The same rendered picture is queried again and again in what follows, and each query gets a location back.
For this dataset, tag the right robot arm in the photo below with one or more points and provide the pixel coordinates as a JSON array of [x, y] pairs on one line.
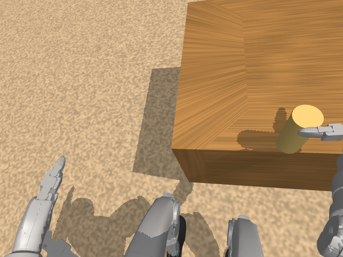
[[330, 241]]

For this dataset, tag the can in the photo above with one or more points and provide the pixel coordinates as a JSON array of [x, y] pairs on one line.
[[288, 141]]

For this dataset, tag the left robot foot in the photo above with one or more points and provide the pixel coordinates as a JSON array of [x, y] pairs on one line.
[[181, 237]]

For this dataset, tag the right robot hand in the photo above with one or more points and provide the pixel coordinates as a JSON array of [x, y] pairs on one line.
[[331, 132]]

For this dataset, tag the left robot hand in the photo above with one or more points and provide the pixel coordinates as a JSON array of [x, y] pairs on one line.
[[33, 233]]

